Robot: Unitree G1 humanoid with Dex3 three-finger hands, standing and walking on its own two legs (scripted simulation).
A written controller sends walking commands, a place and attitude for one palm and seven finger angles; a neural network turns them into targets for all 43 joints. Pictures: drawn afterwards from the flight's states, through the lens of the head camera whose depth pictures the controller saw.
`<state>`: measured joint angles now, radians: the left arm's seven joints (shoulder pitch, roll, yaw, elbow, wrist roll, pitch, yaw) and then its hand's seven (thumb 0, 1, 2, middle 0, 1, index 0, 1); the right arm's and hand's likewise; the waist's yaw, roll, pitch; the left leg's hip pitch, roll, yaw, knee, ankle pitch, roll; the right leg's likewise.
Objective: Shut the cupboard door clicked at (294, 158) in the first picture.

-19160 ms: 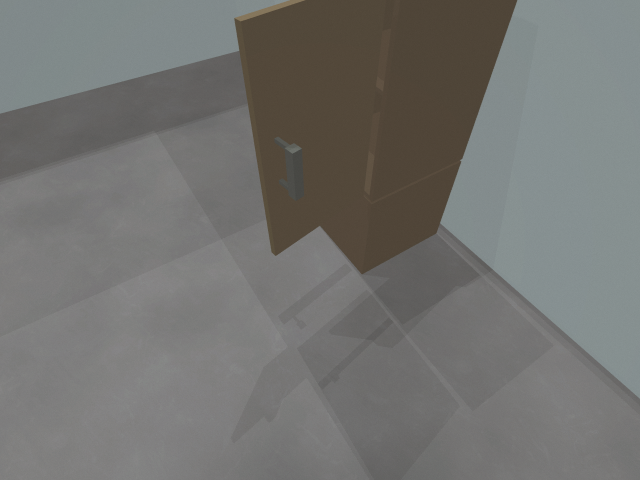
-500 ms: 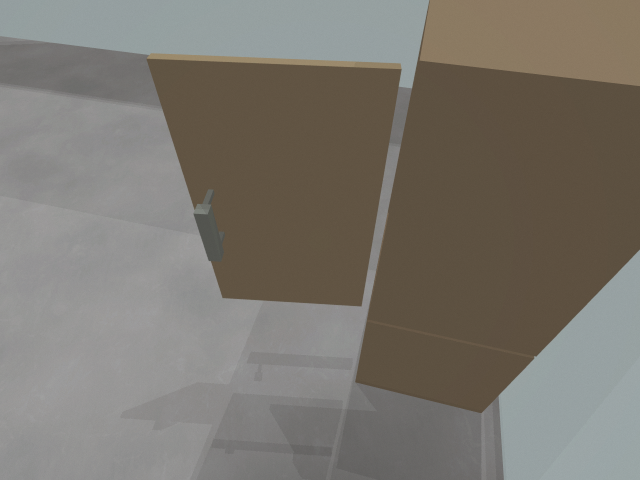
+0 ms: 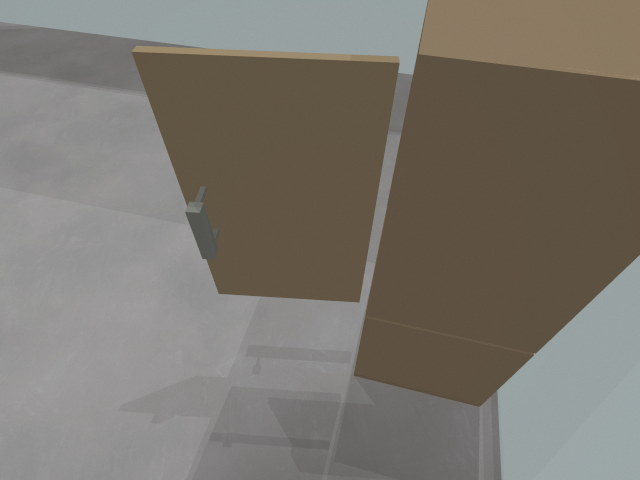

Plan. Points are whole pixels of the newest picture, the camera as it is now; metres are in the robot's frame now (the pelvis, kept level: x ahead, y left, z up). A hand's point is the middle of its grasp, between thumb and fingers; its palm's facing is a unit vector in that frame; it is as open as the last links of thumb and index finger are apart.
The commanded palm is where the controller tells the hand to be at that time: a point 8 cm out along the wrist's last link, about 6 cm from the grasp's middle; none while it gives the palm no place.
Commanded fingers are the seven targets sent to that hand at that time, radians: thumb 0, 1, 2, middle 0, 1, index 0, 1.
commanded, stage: raise the hand and make a fist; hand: left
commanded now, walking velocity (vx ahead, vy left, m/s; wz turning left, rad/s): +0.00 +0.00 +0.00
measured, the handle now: (206, 223) +0.54 +0.24 -0.05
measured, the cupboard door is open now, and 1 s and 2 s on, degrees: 100 100 100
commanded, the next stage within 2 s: bring the fist close to the handle in 2.00 s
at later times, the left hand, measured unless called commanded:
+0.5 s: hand (172, 473) +0.15 +0.20 -0.09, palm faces +0.05 -1.00 +0.00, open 6.2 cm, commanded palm +0.13 +0.25 -0.07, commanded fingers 0.00 0.90 0.90 -0.58 -0.72 -0.58 -0.72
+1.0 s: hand (176, 449) +0.17 +0.20 -0.07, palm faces -0.02 -1.00 -0.03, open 3.8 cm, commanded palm +0.14 +0.24 -0.06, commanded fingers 0.00 0.90 0.90 -1.04 -1.22 -1.04 -1.22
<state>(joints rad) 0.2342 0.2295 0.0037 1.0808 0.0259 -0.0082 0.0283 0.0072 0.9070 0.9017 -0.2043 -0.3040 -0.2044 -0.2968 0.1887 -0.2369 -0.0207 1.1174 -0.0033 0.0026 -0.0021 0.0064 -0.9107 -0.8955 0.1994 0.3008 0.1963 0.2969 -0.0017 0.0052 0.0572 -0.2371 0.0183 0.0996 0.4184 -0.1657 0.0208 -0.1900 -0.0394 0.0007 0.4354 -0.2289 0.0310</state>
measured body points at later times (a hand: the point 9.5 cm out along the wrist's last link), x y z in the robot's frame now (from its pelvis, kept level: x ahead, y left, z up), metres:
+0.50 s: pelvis -0.01 -0.03 -0.12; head +0.05 -0.01 +0.32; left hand +0.14 +0.25 -0.09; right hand +0.25 -0.26 -0.15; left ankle +0.04 +0.10 -0.74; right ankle +0.00 -0.14 -0.74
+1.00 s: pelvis -0.02 -0.01 -0.12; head +0.05 +0.00 +0.32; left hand +0.16 +0.25 -0.07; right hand +0.17 -0.25 -0.20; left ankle +0.04 +0.11 -0.74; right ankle +0.00 -0.14 -0.74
